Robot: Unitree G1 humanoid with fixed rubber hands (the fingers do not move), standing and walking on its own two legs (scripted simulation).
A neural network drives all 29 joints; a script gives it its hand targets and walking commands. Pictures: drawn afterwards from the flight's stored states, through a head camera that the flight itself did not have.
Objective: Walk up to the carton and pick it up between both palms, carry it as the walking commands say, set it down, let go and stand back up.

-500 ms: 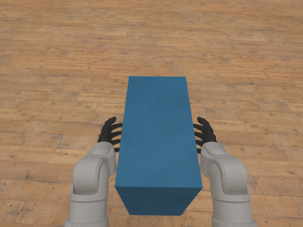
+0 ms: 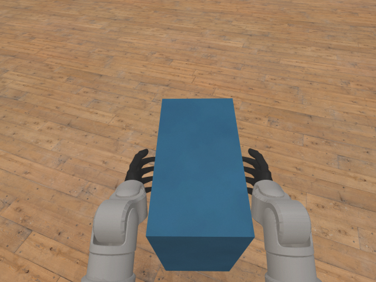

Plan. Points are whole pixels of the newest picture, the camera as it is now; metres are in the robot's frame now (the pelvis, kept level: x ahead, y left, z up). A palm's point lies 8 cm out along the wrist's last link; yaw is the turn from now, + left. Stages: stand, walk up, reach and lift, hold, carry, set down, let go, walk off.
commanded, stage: carry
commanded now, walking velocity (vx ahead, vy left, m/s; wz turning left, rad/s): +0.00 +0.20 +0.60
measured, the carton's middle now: (197, 189) +0.32 -0.01 +0.02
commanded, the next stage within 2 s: none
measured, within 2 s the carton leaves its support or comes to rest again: neither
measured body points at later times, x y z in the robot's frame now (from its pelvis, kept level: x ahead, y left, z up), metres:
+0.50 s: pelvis -0.07 +0.16 -0.01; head -0.05 +0.14 +0.44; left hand +0.18 +0.36 +0.07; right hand +0.25 +0.12 +0.06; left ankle -0.04 +0.22 -0.70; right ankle -0.02 +0.06 -0.73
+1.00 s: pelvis -0.20 +0.30 -0.01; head -0.17 +0.32 +0.44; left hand -0.04 +0.58 +0.06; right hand +0.12 +0.39 +0.06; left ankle -0.18 +0.39 -0.73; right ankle -0.12 +0.21 -0.69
